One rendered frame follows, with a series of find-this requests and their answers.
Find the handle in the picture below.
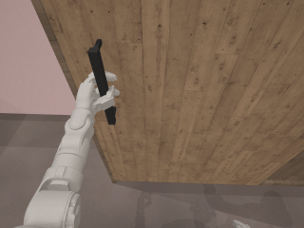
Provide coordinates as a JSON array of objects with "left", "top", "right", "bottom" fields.
[{"left": 87, "top": 39, "right": 117, "bottom": 125}]

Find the wardrobe door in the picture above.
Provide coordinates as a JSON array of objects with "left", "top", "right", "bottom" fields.
[
  {"left": 266, "top": 150, "right": 304, "bottom": 181},
  {"left": 41, "top": 0, "right": 304, "bottom": 186}
]

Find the left robot forearm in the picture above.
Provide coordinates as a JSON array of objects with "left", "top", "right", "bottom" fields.
[{"left": 23, "top": 108, "right": 95, "bottom": 225}]

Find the left robot upper arm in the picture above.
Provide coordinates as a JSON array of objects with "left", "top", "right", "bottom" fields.
[{"left": 13, "top": 190, "right": 82, "bottom": 228}]

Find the left robot hand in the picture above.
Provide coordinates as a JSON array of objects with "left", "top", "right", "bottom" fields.
[{"left": 75, "top": 71, "right": 120, "bottom": 117}]

